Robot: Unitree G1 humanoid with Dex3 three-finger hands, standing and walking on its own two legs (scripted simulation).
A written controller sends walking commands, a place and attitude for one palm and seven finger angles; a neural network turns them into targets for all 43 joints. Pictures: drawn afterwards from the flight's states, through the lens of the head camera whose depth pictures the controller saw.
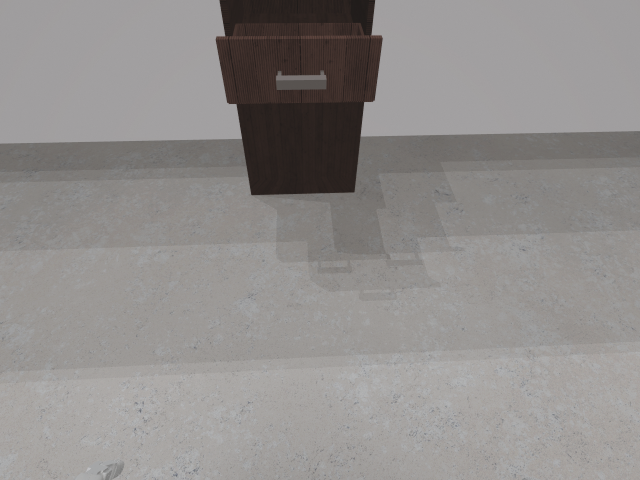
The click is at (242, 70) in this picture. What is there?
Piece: drawer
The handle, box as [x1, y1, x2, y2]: [276, 70, 326, 89]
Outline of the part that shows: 326,79 325,75 323,74 323,70 320,70 319,75 282,75 280,71 278,71 278,75 276,76 276,86 277,89 325,88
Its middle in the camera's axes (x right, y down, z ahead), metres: -0.06 -0.44 +1.06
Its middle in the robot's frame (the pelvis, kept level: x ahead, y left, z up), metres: +1.09 +0.12 -0.04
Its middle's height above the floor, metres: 0.73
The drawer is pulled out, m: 0.30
